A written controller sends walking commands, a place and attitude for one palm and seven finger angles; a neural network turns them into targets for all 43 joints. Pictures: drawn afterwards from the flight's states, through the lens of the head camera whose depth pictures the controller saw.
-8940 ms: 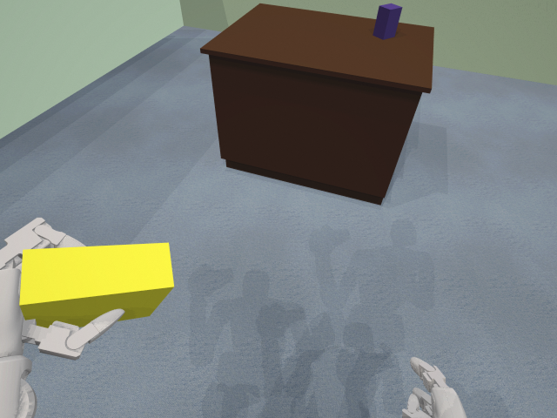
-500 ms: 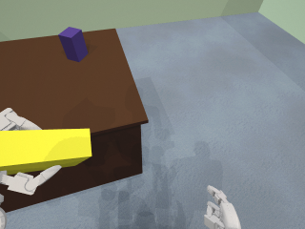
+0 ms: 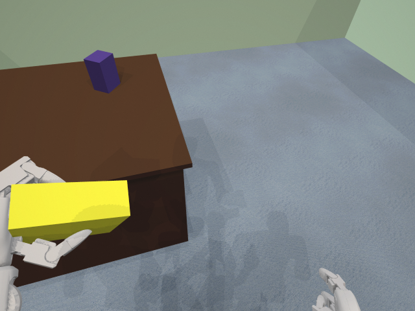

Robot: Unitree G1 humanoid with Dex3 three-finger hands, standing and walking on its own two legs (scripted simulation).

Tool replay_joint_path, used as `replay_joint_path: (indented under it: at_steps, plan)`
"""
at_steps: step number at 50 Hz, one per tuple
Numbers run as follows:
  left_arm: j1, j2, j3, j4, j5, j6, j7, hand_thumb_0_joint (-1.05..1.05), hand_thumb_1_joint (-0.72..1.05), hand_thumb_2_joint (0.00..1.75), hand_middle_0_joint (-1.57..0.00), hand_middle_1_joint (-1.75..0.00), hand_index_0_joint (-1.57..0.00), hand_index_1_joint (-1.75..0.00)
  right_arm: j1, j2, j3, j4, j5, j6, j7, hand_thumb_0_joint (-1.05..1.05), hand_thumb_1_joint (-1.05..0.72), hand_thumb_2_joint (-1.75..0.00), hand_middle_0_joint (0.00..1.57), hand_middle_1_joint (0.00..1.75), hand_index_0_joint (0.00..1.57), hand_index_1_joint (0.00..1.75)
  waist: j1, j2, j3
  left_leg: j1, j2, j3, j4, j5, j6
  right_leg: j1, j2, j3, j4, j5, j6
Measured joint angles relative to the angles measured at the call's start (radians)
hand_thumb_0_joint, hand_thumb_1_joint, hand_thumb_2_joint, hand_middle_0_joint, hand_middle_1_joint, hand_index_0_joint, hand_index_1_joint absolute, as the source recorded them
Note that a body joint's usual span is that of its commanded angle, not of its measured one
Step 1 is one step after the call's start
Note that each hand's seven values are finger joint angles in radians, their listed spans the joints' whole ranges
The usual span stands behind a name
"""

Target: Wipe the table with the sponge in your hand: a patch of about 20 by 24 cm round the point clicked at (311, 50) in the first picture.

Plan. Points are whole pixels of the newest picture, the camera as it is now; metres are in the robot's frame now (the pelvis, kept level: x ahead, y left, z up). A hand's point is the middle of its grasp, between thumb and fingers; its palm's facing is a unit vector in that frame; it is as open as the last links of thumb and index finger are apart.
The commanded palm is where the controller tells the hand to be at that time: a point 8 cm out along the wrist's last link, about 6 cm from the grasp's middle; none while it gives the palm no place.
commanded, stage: come to a stop and stand still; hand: left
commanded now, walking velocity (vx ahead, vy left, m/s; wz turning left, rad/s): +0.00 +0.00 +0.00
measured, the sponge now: (87, 211) +0.22 +0.20 +0.15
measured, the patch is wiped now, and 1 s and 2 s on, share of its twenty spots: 0.00 0.00 0.00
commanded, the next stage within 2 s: look again from close up in 1.38 s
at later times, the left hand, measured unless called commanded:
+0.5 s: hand (40, 226) +0.19 +0.24 +0.17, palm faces +0.36 -0.83 -0.43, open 9.5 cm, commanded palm +0.14 +0.29 +0.18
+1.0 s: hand (27, 205) +0.22 +0.28 +0.16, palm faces +0.40 -0.82 -0.42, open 9.5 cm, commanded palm +0.17 +0.31 +0.18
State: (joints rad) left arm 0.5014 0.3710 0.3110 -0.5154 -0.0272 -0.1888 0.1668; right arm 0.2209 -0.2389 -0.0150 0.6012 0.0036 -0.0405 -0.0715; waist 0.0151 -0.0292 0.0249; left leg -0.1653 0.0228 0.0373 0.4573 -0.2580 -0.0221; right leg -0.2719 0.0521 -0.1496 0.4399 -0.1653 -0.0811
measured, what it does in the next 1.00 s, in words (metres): stands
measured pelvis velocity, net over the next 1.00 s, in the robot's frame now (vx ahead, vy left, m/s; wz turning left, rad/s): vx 0.01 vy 0.03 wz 0.00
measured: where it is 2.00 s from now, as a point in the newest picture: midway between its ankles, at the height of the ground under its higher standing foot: outside the picture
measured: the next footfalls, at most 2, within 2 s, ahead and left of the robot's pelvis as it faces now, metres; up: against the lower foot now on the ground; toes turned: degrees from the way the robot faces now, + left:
none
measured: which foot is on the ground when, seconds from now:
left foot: down 0.00-1.00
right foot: down 0.00-1.00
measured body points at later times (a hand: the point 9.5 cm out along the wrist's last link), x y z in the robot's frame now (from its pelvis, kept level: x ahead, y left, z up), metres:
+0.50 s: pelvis -0.03 +0.01 +0.00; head -0.03 +0.00 +0.45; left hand +0.16 +0.28 +0.19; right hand +0.11 -0.23 -0.10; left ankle -0.01 +0.13 -0.74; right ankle +0.06 -0.04 -0.74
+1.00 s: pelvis +0.01 +0.03 +0.00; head +0.01 +0.03 +0.45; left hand +0.19 +0.32 +0.19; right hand +0.17 -0.19 -0.09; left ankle -0.01 +0.13 -0.74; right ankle +0.06 -0.03 -0.74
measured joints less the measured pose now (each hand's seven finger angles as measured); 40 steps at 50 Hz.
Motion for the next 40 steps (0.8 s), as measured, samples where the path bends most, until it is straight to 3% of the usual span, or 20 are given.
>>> replay_joint_path:
  at_steps: [4, 10, 15, 24, 30, 37, 40]
  plan:
    - [-0.011, 0.005, 0.006, 0.039, 0.008, -0.002, -0.003, 0.00, -0.44, 0.99, -0.80, -1.35, -0.80, -1.34, 0.018, 0.013, 0.017, -0.018, 0.001, -0.010, 0.001, 0.02, -0.91, -0.90, 0.20, 0.30, 0.20, 0.30, 0.007, 0.015, -0.025, -0.007, 0.003, 0.002, 0.002, -0.004, -0.002, 0.000, 0.004, 0.003, -0.014, 0.011, 0.021]
    - [-0.063, -0.026, -0.005, 0.120, 0.010, 0.013, -0.012, 0.00, -0.44, 0.99, -0.80, -1.35, -0.80, -1.34, 0.010, 0.031, 0.037, -0.008, 0.002, -0.016, 0.019, 0.01, -0.91, -0.90, 0.20, 0.30, 0.20, 0.30, 0.012, 0.060, -0.026, -0.042, 0.005, -0.005, 0.043, -0.028, 0.014, -0.008, 0.014, 0.003, -0.039, 0.046, -0.021]
    - [-0.059, -0.033, -0.027, 0.118, 0.011, 0.038, -0.016, 0.00, -0.44, 0.99, -0.80, -1.35, -0.80, -1.34, 0.006, 0.048, 0.048, 0.009, -0.003, -0.003, 0.030, 0.01, -0.90, -0.90, 0.20, 0.30, 0.20, 0.30, 0.003, 0.053, -0.013, -0.060, -0.006, -0.025, 0.059, -0.051, 0.031, -0.010, 0.020, 0.007, -0.065, 0.074, -0.031]
    - [-0.014, 0.004, -0.018, 0.050, 0.013, 0.022, -0.014, 0.00, -0.44, 0.99, -0.80, -1.35, -0.80, -1.34, 0.049, 0.031, 0.041, 0.002, -0.010, 0.000, 0.020, 0.02, -0.90, -0.90, 0.20, 0.30, 0.20, 0.30, -0.012, 0.037, -0.005, -0.033, -0.014, -0.027, -0.005, 0.030, 0.018, 0.000, 0.019, 0.023, -0.079, 0.049, 0.010]
    - [-0.012, 0.003, 0.007, 0.093, 0.009, 0.012, -0.013, 0.00, -0.44, 0.99, -0.80, -1.35, -0.80, -1.34, 0.047, 0.009, 0.030, 0.006, -0.002, -0.003, 0.017, 0.02, -0.90, -0.90, 0.20, 0.30, 0.20, 0.30, -0.014, 0.051, -0.012, -0.039, -0.024, -0.020, 0.012, 0.018, 0.024, -0.006, 0.013, 0.036, -0.070, 0.080, 0.000]
    - [-0.032, -0.027, -0.022, 0.117, 0.015, 0.031, -0.015, 0.00, -0.44, 0.99, -0.80, -1.35, -0.80, -1.34, 0.031, 0.012, 0.029, 0.015, -0.005, -0.013, 0.015, 0.02, -0.91, -0.90, 0.20, 0.30, 0.20, 0.30, -0.004, 0.045, -0.006, -0.052, -0.028, -0.021, 0.032, 0.011, 0.034, -0.014, 0.010, 0.038, -0.059, 0.077, -0.004]
    - [-0.031, -0.025, -0.031, 0.096, 0.018, 0.025, -0.016, 0.00, -0.44, 0.99, -0.80, -1.35, -0.80, -1.34, 0.031, 0.020, 0.034, 0.012, -0.007, -0.019, 0.014, 0.02, -0.91, -0.90, 0.20, 0.30, 0.20, 0.30, -0.002, 0.033, -0.007, -0.039, -0.035, -0.021, 0.015, 0.006, 0.038, -0.010, 0.005, 0.043, -0.054, 0.056, 0.011]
